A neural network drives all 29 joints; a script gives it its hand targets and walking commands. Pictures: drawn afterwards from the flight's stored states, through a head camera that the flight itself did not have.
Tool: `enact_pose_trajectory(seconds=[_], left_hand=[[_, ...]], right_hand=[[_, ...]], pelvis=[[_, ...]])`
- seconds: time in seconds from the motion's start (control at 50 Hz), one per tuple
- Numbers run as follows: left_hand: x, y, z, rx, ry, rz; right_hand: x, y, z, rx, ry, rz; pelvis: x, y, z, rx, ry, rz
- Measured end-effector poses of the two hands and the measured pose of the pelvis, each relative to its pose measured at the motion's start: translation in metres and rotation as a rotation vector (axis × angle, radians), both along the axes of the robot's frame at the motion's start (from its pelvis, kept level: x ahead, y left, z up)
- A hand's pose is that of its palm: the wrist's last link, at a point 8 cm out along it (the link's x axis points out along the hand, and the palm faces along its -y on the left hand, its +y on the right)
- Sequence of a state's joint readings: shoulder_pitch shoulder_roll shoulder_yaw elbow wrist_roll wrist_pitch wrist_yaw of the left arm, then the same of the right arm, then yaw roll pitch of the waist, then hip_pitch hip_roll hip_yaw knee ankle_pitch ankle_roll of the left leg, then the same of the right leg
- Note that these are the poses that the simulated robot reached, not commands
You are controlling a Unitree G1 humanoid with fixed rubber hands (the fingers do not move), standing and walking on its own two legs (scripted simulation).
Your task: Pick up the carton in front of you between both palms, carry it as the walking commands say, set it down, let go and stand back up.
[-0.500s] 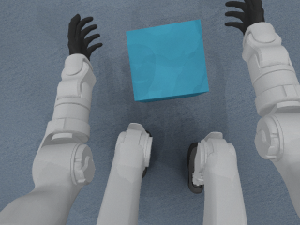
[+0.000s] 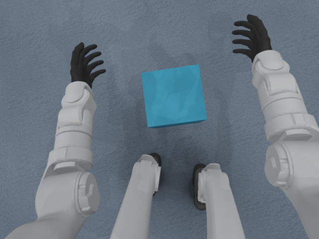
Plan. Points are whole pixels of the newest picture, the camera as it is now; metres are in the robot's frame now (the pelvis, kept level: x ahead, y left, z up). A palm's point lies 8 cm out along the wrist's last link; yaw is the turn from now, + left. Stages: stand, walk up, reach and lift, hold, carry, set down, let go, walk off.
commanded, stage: set down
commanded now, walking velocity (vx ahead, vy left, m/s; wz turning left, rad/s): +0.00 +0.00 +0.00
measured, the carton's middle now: (173, 101) +0.47 +0.05 -0.48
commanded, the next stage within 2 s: let go in 0.02 s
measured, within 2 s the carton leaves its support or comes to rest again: neither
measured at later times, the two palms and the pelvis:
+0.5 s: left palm (33, 116) +0.35 +0.26 +0.03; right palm (309, 109) +0.39 -0.18 +0.02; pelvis +0.06 +0.02 +0.12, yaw -1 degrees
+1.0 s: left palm (2, 188) +0.26 +0.23 +0.11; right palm out of the picture +0.26 -0.24 +0.10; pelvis +0.10 +0.00 +0.17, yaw +0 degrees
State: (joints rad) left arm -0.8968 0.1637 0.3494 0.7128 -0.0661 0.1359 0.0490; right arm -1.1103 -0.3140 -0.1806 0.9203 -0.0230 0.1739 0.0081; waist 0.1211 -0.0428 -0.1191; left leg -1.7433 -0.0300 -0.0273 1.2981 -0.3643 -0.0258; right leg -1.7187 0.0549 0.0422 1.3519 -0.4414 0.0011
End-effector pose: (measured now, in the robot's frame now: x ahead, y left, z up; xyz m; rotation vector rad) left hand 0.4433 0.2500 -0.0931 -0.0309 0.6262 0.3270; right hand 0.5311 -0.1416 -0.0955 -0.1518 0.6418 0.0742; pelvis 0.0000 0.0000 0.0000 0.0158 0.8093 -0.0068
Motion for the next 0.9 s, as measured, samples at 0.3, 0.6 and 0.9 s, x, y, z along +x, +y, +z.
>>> enact_pose_trajectory(seconds=[0.3, 0.6, 0.9], left_hand=[[-0.042, -0.003, 0.063, 0.062, 0.112, -0.201], [-0.122, 0.011, 0.147, 0.076, 0.174, -0.274], [-0.189, -0.012, 0.198, 0.074, 0.183, -0.271]], right_hand=[[-0.072, -0.02, 0.059, -0.083, 0.055, -0.11], [-0.159, -0.041, 0.134, -0.083, 0.088, -0.12], [-0.245, -0.081, 0.189, -0.081, 0.112, -0.126]], pelvis=[[0.029, 0.01, 0.077, -0.021, -0.107, -0.009], [0.075, 0.021, 0.138, -0.024, -0.392, 0.0], [0.1, 0.004, 0.172, -0.007, -0.705, 0.007]])
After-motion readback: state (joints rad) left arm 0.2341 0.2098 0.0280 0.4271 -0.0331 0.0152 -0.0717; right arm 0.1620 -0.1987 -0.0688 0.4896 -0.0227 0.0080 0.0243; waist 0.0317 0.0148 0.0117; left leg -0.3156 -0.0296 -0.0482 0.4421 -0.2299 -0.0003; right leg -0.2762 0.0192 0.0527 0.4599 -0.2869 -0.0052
